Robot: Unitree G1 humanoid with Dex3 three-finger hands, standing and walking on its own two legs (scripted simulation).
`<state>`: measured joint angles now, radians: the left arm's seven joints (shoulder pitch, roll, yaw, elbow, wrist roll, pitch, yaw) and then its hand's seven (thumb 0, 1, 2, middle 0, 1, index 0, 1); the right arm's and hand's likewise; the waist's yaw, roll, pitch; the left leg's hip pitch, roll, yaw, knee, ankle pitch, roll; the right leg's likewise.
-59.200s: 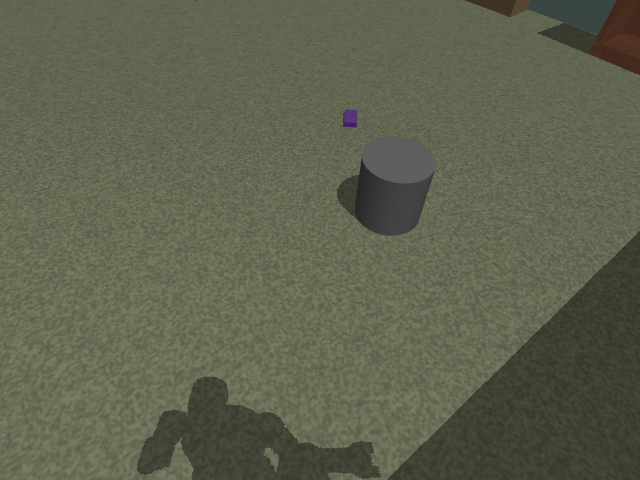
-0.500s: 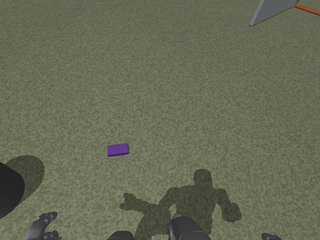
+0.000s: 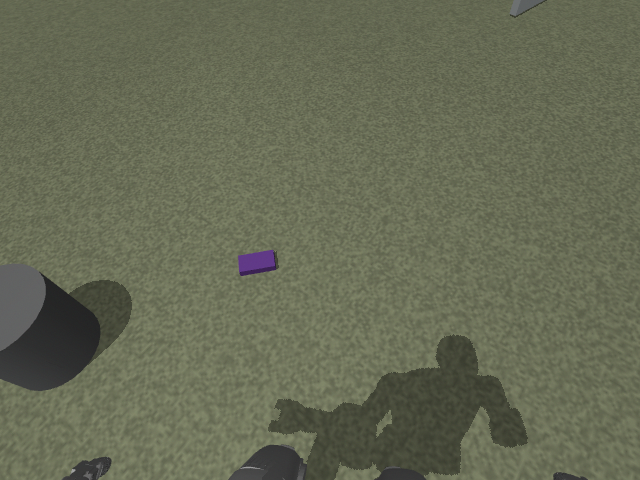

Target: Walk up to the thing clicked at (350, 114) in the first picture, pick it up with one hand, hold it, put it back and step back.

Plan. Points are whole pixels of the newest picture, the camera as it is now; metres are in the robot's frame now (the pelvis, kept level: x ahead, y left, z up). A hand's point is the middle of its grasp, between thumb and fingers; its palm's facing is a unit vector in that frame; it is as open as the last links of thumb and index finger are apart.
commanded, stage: step back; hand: left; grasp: from above
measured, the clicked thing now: (257, 262) +0.83 +0.31 -0.75
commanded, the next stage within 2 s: stand in 1.60 s
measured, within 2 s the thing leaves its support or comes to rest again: neither
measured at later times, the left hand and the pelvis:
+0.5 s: hand out of the picture -0.12 +0.26 -0.15, palm faces -0.01 -0.90 -0.43, open 7.4 cm; pelvis -0.19 -0.01 -0.01, yaw +0 degrees
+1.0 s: hand out of the picture -0.17 +0.28 -0.14, palm faces +0.02 -0.92 -0.39, open 7.4 cm; pelvis -0.22 +0.00 +0.00, yaw +2 degrees
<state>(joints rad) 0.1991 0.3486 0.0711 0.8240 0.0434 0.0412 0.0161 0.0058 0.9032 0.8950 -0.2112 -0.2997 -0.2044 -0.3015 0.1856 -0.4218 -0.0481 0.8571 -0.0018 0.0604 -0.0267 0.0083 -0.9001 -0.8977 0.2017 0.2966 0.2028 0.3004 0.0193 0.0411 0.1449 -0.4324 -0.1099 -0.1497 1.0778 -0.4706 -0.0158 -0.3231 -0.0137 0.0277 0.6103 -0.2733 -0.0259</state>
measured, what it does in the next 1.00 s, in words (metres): walks backwards: left foot, then right foot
